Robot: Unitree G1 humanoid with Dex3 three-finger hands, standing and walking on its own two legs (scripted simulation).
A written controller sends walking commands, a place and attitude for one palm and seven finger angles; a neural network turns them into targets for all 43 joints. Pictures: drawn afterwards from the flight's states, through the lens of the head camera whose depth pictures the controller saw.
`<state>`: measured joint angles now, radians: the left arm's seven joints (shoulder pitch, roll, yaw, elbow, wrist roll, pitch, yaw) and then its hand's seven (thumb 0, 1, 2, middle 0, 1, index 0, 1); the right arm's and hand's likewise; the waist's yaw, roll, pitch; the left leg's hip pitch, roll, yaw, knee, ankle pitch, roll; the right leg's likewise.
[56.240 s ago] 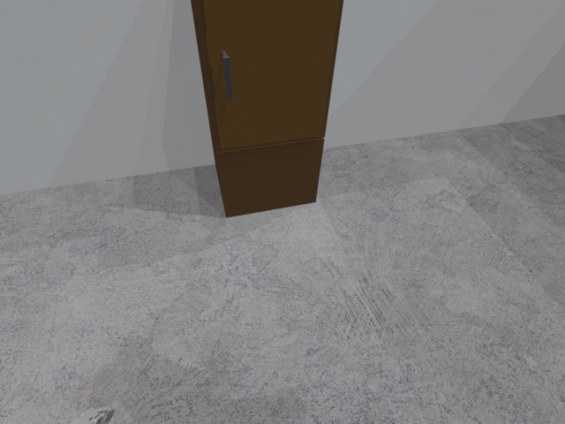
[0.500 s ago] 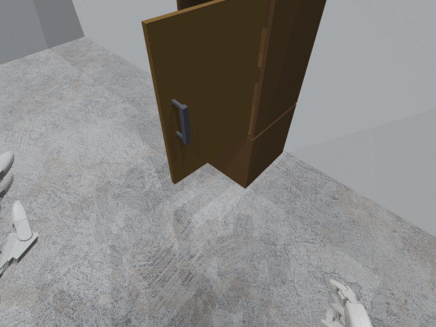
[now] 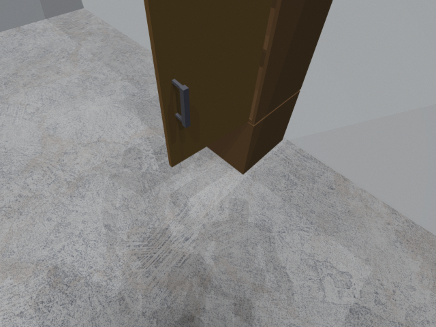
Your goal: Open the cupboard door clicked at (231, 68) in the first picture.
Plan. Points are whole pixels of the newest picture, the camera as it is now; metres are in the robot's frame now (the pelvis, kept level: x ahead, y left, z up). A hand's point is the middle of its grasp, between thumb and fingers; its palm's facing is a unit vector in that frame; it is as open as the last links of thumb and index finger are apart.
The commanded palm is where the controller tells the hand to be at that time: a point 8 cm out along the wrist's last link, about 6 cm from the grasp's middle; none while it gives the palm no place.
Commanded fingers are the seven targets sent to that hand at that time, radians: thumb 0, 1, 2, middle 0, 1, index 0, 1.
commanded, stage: let the arm hang, fingers relaxed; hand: left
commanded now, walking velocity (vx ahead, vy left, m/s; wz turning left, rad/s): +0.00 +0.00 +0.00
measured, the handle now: (181, 104) +0.69 +0.15 -0.04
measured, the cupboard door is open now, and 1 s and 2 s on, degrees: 85 85 85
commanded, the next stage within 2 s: look to check the result in 0.70 s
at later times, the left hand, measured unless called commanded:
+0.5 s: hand out of the picture +0.09 +0.22 -0.15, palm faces +0.00 -0.95 -0.31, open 7.4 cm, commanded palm none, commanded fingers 0.00 0.90 0.90 -0.20 -0.30 -0.20 -0.30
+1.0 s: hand out of the picture +0.11 +0.22 -0.15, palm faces -0.02 -0.95 -0.32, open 7.4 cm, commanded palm none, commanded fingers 0.00 0.90 0.90 -0.20 -0.30 -0.20 -0.30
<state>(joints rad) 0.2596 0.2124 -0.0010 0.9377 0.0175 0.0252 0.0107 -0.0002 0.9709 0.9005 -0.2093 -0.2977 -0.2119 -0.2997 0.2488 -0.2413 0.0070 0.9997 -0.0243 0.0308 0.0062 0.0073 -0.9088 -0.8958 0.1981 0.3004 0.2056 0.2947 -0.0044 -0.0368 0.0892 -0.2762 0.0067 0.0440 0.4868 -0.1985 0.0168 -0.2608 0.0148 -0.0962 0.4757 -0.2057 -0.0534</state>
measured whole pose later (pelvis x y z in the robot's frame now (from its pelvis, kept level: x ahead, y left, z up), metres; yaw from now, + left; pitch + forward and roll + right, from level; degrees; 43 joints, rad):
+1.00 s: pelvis +0.05 -0.01 +0.01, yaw -1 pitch -1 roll +0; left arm 0.14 0.27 0.02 1.14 0.01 -0.02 0.02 0.01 0.91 0.90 -0.20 -0.30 -0.21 -0.30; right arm 0.15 -0.29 -0.01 1.13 -0.02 0.00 -0.01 0.00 -0.91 -0.90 0.20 0.30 0.21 0.29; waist -0.01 0.02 0.06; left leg -0.11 0.02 0.06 0.31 -0.18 0.00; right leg -0.11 0.04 -0.08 0.31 -0.19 -0.06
